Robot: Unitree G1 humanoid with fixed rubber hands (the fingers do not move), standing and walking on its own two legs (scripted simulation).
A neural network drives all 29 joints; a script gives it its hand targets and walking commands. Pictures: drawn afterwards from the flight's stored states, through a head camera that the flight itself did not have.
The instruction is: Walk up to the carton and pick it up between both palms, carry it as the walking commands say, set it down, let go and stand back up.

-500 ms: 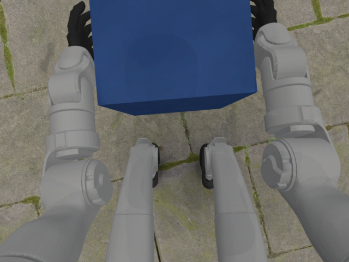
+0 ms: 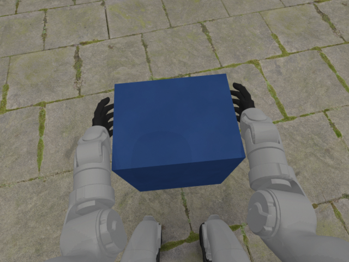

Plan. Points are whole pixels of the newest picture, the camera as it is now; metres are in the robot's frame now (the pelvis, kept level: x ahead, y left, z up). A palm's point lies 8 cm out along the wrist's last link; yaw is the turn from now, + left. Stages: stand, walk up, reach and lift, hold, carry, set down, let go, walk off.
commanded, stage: reach and lift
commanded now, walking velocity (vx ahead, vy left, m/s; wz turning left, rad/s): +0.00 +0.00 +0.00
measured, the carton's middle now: (176, 141) +0.38 +0.02 -0.07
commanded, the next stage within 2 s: none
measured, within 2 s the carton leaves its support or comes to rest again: neither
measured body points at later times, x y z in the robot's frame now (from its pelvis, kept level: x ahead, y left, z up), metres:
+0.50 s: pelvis +0.05 +0.00 +0.05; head +0.08 +0.00 +0.50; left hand +0.37 +0.20 +0.05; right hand +0.40 -0.15 +0.06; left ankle +0.08 +0.14 -0.68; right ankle +0.07 -0.13 -0.68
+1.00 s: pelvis +0.04 +0.00 +0.05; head -0.01 -0.01 +0.50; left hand +0.36 +0.18 +0.11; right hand +0.38 -0.16 +0.11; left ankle +0.08 +0.14 -0.68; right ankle +0.07 -0.13 -0.68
